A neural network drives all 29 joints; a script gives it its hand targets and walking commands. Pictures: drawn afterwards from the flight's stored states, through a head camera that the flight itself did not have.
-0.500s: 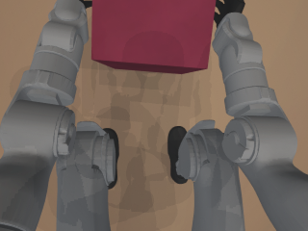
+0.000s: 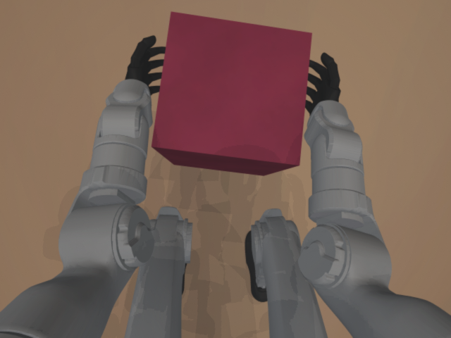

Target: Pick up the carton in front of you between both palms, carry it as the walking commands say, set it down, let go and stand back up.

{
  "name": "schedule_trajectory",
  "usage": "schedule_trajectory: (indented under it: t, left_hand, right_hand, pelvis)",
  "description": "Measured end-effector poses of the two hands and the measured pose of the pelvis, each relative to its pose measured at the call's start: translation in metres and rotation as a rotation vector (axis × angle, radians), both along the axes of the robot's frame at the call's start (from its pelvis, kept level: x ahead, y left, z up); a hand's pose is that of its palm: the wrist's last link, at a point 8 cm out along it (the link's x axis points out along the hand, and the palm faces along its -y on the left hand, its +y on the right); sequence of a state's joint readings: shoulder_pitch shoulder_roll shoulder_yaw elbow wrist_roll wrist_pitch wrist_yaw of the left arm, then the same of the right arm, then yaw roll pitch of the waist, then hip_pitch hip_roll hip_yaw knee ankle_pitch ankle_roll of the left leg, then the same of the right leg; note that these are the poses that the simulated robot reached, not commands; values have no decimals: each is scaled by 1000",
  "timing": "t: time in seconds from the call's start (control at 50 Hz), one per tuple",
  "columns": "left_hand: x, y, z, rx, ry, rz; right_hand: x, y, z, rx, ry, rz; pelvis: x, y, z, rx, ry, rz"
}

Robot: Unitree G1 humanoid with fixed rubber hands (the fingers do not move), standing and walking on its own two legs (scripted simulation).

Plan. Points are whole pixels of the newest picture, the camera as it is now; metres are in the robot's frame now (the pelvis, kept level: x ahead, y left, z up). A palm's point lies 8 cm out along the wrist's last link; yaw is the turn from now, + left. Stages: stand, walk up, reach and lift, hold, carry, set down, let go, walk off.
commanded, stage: reach and lift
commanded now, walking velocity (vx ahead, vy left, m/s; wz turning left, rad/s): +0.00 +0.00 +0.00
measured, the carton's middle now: (228, 113) +0.50 +0.00 -0.13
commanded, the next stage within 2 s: none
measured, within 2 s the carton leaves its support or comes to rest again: neither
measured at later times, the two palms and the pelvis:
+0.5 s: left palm (95, 62) +0.46 +0.16 +0.09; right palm (384, 78) +0.46 -0.14 +0.10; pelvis +0.04 +0.00 +0.13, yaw +1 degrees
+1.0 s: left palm out of the picture +0.41 +0.16 +0.25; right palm out of the picture +0.42 -0.14 +0.25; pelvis +0.09 +0.00 +0.26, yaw +2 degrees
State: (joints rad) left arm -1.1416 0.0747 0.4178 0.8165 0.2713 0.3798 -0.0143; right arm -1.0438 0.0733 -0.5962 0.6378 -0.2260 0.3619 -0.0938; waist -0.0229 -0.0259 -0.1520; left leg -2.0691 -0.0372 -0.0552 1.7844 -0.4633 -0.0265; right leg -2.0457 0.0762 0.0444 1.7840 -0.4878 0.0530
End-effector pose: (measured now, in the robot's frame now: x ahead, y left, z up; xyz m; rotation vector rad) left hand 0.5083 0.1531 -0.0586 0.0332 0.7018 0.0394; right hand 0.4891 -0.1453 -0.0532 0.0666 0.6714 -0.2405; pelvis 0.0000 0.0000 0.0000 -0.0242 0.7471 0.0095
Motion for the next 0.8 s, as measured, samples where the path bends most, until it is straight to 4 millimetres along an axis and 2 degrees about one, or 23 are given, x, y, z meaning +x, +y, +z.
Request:
schedule_trajectory:
  t: [0.18, 0.52, 0.8]
  left_hand:
    - [-16, 6, 46, -13, -9, 31]
    - [-50, 4, 159, -26, 0, 64]
    - [-81, 3, 244, -24, -1, 95]
  right_hand:
    - [-8, 6, 48, -1, -10, 22]
    - [-35, 4, 162, 1, -2, 41]
    - [-57, 3, 247, -3, -2, 75]
  pelvis:
    - [14, -1, 39, 6, -20, 6]
    - [46, 2, 135, 13, -175, 12]
    - [72, 0, 212, 25, -360, 13]
